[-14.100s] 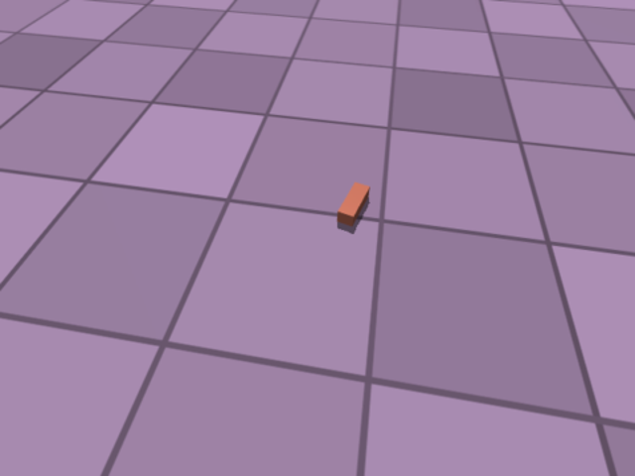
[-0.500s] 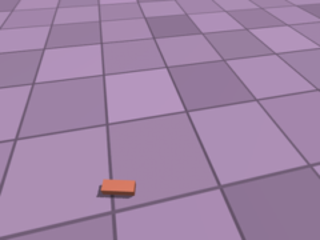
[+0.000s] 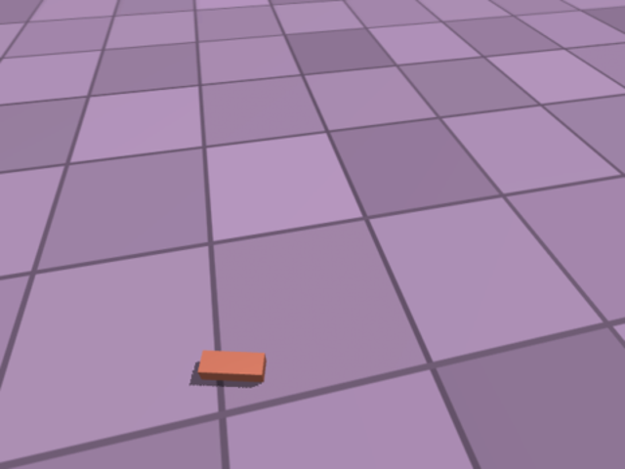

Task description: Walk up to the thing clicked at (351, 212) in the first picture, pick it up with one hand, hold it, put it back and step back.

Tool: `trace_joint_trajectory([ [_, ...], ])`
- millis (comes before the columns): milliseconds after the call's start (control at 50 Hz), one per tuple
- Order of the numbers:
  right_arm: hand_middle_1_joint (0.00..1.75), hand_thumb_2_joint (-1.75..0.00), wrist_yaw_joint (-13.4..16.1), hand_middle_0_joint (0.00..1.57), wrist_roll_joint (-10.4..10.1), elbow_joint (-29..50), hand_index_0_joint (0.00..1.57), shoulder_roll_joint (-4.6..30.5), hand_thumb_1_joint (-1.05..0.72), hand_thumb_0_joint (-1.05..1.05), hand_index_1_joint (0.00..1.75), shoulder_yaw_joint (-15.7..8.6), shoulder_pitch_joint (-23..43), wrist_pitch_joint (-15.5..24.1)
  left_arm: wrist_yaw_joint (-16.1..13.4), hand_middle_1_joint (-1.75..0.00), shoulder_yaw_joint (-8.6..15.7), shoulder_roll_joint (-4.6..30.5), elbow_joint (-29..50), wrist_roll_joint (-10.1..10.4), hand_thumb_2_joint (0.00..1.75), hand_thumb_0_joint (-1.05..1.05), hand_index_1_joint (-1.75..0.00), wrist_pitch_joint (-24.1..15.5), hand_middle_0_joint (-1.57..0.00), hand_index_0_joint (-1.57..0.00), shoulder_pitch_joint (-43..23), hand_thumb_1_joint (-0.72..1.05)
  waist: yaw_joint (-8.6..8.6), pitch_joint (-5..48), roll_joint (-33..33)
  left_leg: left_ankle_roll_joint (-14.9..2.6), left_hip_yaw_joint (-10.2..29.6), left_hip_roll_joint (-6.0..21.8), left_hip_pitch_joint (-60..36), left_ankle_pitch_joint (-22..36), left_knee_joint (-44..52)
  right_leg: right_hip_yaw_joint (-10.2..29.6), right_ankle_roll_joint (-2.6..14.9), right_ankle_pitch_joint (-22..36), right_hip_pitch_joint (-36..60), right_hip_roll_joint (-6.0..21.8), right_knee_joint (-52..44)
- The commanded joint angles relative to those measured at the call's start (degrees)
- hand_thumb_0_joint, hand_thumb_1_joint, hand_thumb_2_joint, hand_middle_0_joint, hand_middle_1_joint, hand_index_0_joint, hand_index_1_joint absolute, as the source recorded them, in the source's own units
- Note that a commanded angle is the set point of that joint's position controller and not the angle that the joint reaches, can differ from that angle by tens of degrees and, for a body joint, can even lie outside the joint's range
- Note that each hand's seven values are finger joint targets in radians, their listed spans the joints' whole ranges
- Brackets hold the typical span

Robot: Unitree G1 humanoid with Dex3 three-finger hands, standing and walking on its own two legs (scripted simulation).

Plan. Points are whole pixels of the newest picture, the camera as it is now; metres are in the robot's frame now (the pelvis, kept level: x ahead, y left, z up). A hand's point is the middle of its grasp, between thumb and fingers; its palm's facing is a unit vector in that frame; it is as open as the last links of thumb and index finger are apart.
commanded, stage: stand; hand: left
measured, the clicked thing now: (233, 366) +0.54 +0.25 -0.75
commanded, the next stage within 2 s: walk up in 0.28 s
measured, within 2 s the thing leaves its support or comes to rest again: neither
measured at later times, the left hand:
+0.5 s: hand out of the picture +0.04 +0.30 -0.15, palm faces +0.04 -0.92 -0.38, open 7.4 cm
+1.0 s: hand (91, 439) +0.20 +0.34 -0.17, palm faces -0.09 -0.92 -0.37, open 7.4 cm
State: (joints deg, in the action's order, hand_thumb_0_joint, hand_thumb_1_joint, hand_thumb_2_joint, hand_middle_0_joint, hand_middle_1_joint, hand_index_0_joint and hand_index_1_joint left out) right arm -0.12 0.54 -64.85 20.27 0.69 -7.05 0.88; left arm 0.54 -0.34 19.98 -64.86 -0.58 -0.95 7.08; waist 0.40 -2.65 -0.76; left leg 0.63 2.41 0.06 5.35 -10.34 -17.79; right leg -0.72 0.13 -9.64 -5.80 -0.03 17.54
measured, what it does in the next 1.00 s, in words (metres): walks ahead: left foot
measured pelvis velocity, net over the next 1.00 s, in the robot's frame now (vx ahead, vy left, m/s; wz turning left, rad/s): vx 0.11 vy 0.06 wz -0.06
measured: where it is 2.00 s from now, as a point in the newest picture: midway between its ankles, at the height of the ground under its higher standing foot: outside the picture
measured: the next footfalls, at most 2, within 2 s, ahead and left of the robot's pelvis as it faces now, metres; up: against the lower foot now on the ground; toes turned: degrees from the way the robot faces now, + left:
left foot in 0.58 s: +0.17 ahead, +0.21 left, +0.00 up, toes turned +3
right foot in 1.06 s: +0.17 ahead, -0.09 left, +0.00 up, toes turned -3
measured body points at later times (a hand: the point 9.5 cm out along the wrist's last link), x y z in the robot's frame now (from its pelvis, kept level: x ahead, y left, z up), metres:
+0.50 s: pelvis +0.03 +0.03 -0.01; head +0.04 +0.03 +0.44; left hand +0.04 +0.35 -0.13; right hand +0.09 -0.30 -0.13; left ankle +0.06 +0.17 -0.72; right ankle +0.00 -0.11 -0.75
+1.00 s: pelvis +0.11 +0.06 -0.02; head +0.17 +0.07 +0.42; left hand +0.21 +0.39 -0.15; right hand +0.17 -0.26 -0.13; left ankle +0.13 +0.21 -0.75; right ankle +0.14 -0.09 -0.72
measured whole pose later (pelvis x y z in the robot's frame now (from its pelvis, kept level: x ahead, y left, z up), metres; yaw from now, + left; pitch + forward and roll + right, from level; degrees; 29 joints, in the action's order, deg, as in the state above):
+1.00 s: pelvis +0.11 +0.06 -0.02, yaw -3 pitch -3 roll +0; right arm 1.6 0.9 -49.7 21.8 -3.1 -13.2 2.2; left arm 2.2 4.1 24.8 -51.5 -0.9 3.6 10.2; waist 0.1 -10.0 2.0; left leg 1.5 -4.0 5.0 14.0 -17.8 -34.9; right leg 4.0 0.9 -23.5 -23.3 0.8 49.2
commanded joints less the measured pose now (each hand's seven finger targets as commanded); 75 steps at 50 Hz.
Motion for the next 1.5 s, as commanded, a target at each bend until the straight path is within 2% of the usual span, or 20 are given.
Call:
trace_joint_trajectory([
  [0,0.30,-0.90,0.7,0.20,-0.2,3.5,0.20,12.1,-0.90,0.00,0.30,-2.1,1.3,1.0,-1.0,-0.30,2.5,12.8,3.1,0.1,0.90,0.00,-0.30,-1.1,-0.20,-0.20,-2.1,0.90,-0.40,3.9,1.1,-1.86,5.0,7.0,0.9,9.2,2.5,6.0,1.12,8.5,2.3,7.7,-2.0],
  [240,0.30,-0.90,0.7,0.20,-0.2,3.7,0.20,12.4,-0.90,0.00,0.30,-2.1,1.7,1.0,-1.0,-0.30,2.5,12.4,3.1,0.1,0.90,0.00,-0.30,-0.8,-0.20,-0.20,-2.0,0.90,-0.23,3.0,0.2,-1.82,5.0,6.9,1.4,6.5,2.8,6.1,1.30,5.8,1.3,7.5,-2.4],
  [280,0.30,-0.90,-1.1,0.20,1.7,7.4,0.20,15.1,-0.90,0.00,0.30,-5.5,0.3,0.2,-0.3,-0.30,6.3,17.9,3.8,-0.8,0.90,0.00,-0.30,-1.8,-0.20,-0.20,7.1,0.90,3.29,3.3,1.9,-4.75,1.6,1.7,13.3,-23.4,-7.7,12.2,6.00,-28.6,7.3,8.4,-2.8],
  [320,0.30,-0.90,-1.7,0.20,2.5,10.2,0.20,13.9,-0.90,0.00,0.30,-5.7,2.1,-0.8,-0.7,-0.30,8.4,21.0,5.4,-1.5,0.90,0.00,-0.30,-2.3,-0.20,-0.20,7.8,0.90,4.57,-4.4,8.0,-2.28,0.2,1.8,27.9,-18.0,-28.9,27.5,12.54,-37.2,6.1,21.3,-12.4],
  [380,0.30,-0.90,-2.5,0.20,2.2,11.6,0.20,14.4,-0.90,0.00,0.30,-6.6,-0.6,0.0,-1.0,-0.30,8.5,18.9,8.9,-1.3,0.90,0.00,-0.30,-3.2,-0.20,-0.20,5.1,0.90,2.46,-6.1,5.2,-2.10,4.2,6.7,29.4,-14.1,-30.1,24.4,14.55,-24.6,4.7,21.4,-10.8],
  [540,0.30,-0.90,-2.2,0.20,1.6,10.2,0.20,11.3,-0.90,0.00,0.30,-8.2,-11.5,1.3,0.8,-0.30,6.3,14.8,14.1,-0.8,0.90,0.00,-0.30,-1.3,-0.20,-0.20,1.6,0.90,-3.23,-0.9,7.4,0.87,-7.0,0.2,-1.6,4.3,-9.3,2.0,6.78,-4.8,-13.0,7.4,8.3],
  [560,0.30,-0.90,-1.3,0.20,1.6,9.2,0.20,13.4,-0.90,0.00,0.30,-8.9,-15.6,1.5,0.9,-0.30,5.3,12.1,14.5,-0.8,0.90,0.00,-0.30,-0.7,-0.20,-0.20,3.9,0.90,-4.58,2.3,1.2,0.63,-5.1,1.4,-8.0,5.6,-9.0,0.7,5.11,-8.1,-15.9,5.3,17.7],
  [580,0.30,-0.90,-0.5,0.20,2.1,9.6,0.20,18.0,-0.90,0.00,0.30,-10.0,-17.7,2.0,0.7,-0.30,4.1,8.4,14.5,-0.4,0.90,0.00,-0.30,0.1,-0.20,-0.20,8.1,0.90,-4.82,3.3,-12.4,-2.13,9.0,11.5,-6.9,-3.0,-0.1,-1.9,3.12,-19.5,-19.0,-0.9,30.3],
  [600,0.30,-0.90,0.1,0.20,2.4,11.9,0.20,21.3,-0.90,0.00,0.30,-10.0,-14.7,2.4,0.1,-0.30,4.4,9.4,13.4,-0.1,0.90,0.00,-0.30,1.2,-0.20,-0.20,12.5,0.90,-2.52,3.6,-11.6,-6.77,27.8,21.3,-1.3,-17.1,6.7,5.3,1.89,-24.5,-20.3,-3.7,36.4],
  [620,0.30,-0.90,0.0,0.20,1.6,13.4,0.20,23.4,-0.90,0.00,0.30,-10.4,-9.6,2.3,-0.4,-0.30,5.8,14.7,11.9,0.1,0.90,0.00,-0.30,1.9,-0.20,-0.20,12.3,0.90,-1.96,0.8,-7.7,-11.91,29.4,23.0,6.3,-27.1,8.2,8.1,2.49,-24.5,-16.9,-0.4,40.3],
  [700,0.30,-0.90,0.9,0.20,1.1,15.5,0.20,17.9,-0.90,0.00,0.30,-8.3,-5.9,3.4,-0.1,-0.30,6.2,15.4,10.3,0.4,0.90,0.00,-0.30,2.1,-0.20,-0.20,13.8,0.90,0.38,-2.8,-7.8,-9.59,13.2,17.2,6.6,-7.0,2.8,10.3,2.37,-16.2,-18.5,2.7,39.5],
  [880,0.30,-0.90,3.1,0.20,0.1,17.8,0.20,19.0,-0.90,0.00,0.30,-9.0,-10.1,2.8,0.7,-0.30,6.6,13.7,15.9,-0.4,0.90,0.00,-0.30,4.1,-0.20,-0.20,6.7,0.90,-1.19,0.6,-7.1,-13.84,5.0,19.9,2.2,34.4,-7.8,7.0,0.41,-15.4,-19.6,1.2,36.9],
  [1020,0.30,-0.90,2.4,0.20,-0.5,21.4,0.20,17.5,-0.90,0.00,0.30,-7.8,-3.3,0.1,1.0,-0.30,7.5,13.3,15.3,-0.5,0.90,0.00,-0.30,2.8,-0.20,-0.20,10.5,0.90,2.19,5.5,-6.7,-8.37,-1.3,13.2,9.5,16.7,-23.2,-0.2,1.99,-2.6,-4.3,-0.4,12.3],
  [1060,0.30,-0.90,2.2,0.20,-1.4,21.7,0.20,10.5,-0.90,0.00,0.30,-5.4,-7.6,-0.8,0.3,-0.30,9.5,21.2,17.6,-1.4,0.90,0.00,-0.30,1.2,-0.20,-0.20,8.1,0.90,1.11,4.4,17.2,-1.90,-5.7,0.4,24.5,-22.0,-42.0,26.7,7.84,21.0,1.6,16.1,5.3],
  [1100,0.30,-0.90,3.5,0.20,-1.2,20.5,0.20,14.0,-0.90,0.00,0.30,-6.4,-5.6,-1.5,-0.1,-0.30,8.6,21.3,19.5,-1.0,0.90,0.00,-0.30,1.2,-0.20,-0.20,5.1,0.90,1.99,4.2,11.8,-1.65,1.6,0.8,20.4,-29.4,-48.1,30.4,17.73,19.7,-6.8,21.0,5.3],
  [1160,0.30,-0.90,3.1,0.20,-2.0,17.7,0.20,14.1,-0.90,0.00,0.30,-6.1,-7.7,-0.8,-1.0,-0.30,7.4,16.0,20.3,-0.8,0.90,0.00,-0.30,1.2,-0.20,-0.20,1.7,0.90,0.03,4.2,8.9,-1.55,4.1,-0.5,21.4,-23.3,-47.8,15.4,13.40,25.0,-3.3,12.8,11.2],
  [1340,0.30,-0.90,2.0,0.20,0.0,15.4,0.20,12.4,-0.90,0.00,0.30,-4.9,-8.1,0.7,-1.7,-0.30,6.4,15.9,19.6,0.6,0.90,0.00,-0.30,0.4,-0.20,-0.20,1.3,0.90,-0.20,6.9,9.0,-1.14,-0.8,-0.4,10.1,-10.8,-13.2,13.0,11.23,28.1,-1.3,14.0,17.4],
  [1400,0.30,-0.90,1.8,0.20,1.0,16.1,0.20,16.9,-0.90,0.00,0.30,-6.2,-5.0,1.5,-1.3,-0.30,5.1,12.2,20.0,1.6,0.90,0.00,-0.30,0.6,-0.20,-0.20,-0.1,0.90,0.48,7.0,-2.5,-6.98,16.2,11.0,0.2,13.1,-6.1,6.7,2.87,7.6,-14.9,5.8,23.0],
  [1440,0.30,-0.90,1.0,0.20,-0.1,16.7,0.20,18.1,-0.90,0.00,0.30,-5.8,2.1,1.5,-1.4,-0.30,5.8,13.5,16.1,1.0,0.90,0.00,-0.30,1.0,-0.20,-0.20,0.6,0.90,2.29,3.6,-6.8,-12.98,18.1,15.9,15.0,8.7,-7.8,3.3,1.88,-14.2,-3.2,2.0,22.6],
  [1480,0.30,-0.90,0.6,0.20,-0.3,15.8,0.20,14.1,-0.90,0.00,0.30,-4.5,1.4,1.0,-0.7,-0.30,5.5,13.8,15.5,0.3,0.90,0.00,-0.30,-0.1,-0.20,-0.20,-0.5,0.90,1.81,3.9,-3.1,-6.42,7.9,7.8,13.4,4.6,-10.2,6.8,3.22,-4.0,-1.6,5.0,11.7],
])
